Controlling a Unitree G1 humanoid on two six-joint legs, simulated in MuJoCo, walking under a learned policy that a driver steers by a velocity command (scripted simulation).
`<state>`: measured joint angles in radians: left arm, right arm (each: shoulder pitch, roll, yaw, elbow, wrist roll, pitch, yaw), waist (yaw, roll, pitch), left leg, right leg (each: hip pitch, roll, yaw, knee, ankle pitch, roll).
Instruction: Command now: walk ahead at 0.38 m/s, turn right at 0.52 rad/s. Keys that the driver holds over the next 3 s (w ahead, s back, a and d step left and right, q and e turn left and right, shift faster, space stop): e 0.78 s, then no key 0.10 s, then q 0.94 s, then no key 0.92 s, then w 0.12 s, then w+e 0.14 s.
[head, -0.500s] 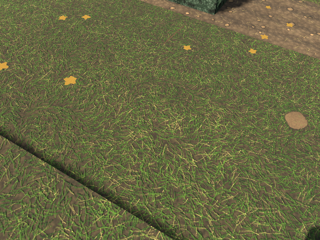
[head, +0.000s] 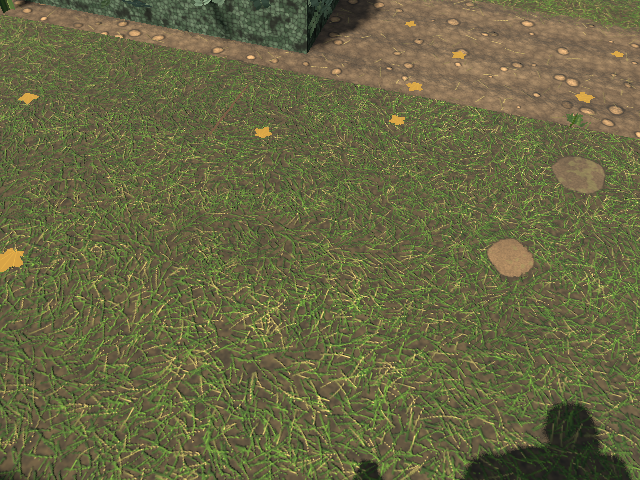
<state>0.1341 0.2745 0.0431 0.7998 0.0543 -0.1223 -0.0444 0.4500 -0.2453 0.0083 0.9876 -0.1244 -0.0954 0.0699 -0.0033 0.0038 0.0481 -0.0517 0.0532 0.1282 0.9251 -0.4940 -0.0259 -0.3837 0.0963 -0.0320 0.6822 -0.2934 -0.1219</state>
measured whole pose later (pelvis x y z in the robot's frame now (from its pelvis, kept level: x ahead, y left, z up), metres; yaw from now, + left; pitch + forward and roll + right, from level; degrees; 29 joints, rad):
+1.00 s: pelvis +0.25 -0.13 -0.12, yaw -32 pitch -1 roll +0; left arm 0.25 0.24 0.04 0.81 0.07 -0.07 -0.08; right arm 0.47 -0.27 0.01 0.94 -0.05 -0.06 0.06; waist -0.11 0.03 0.10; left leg -0.61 0.12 -0.05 1.56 -0.50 -0.07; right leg -0.23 0.02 -0.15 0.45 -0.07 -0.19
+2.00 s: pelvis +0.37 -0.18 -0.13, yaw -2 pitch +5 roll +2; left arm 0.31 0.24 0.07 0.78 0.04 -0.04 -0.02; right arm 0.19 -0.26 -0.08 0.72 -0.07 -0.04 0.02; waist 0.03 0.00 -0.04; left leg -0.67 -0.10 -0.12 1.15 -0.27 -0.05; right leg -0.17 0.02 -0.07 0.26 -0.18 -0.09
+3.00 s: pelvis +0.45 -0.15 -0.14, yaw -3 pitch -2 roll +1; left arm 0.49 0.20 0.06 1.09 0.06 -0.07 -0.02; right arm 0.06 -0.22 -0.05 1.03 -0.08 -0.05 0.03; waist 0.09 -0.02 0.06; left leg -0.36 0.03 0.02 0.69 -0.38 0.08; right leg 0.07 0.00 -0.05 0.31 -0.35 -0.08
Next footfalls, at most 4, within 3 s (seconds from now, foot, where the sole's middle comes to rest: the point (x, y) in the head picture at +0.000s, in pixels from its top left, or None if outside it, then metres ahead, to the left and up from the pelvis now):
0.30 left None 0.21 0.13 -0.75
0.64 right None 0.22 -0.19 -0.77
0.86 right None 0.27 -0.22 -0.92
1.32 left None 0.47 -0.05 -0.92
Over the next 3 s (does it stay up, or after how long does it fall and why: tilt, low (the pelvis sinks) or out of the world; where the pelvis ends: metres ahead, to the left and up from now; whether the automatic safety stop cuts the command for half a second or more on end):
stays up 0.45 -0.15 -0.14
